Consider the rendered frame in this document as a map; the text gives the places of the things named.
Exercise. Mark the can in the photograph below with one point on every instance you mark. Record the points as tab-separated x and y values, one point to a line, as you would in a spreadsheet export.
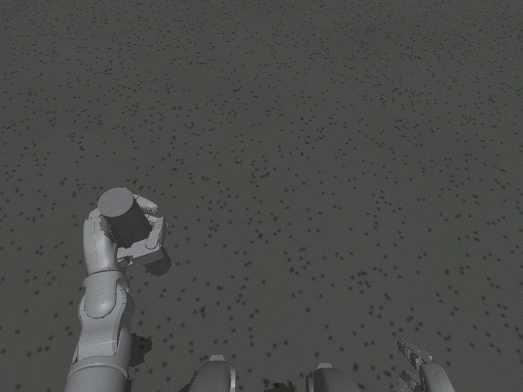
119	207

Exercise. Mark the left robot arm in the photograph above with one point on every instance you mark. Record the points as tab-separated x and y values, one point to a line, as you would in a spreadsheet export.
102	355

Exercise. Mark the left robot hand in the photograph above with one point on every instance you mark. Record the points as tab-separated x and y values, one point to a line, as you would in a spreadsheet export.
103	248

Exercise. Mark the right robot hand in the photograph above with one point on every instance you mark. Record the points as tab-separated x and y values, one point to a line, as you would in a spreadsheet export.
432	376

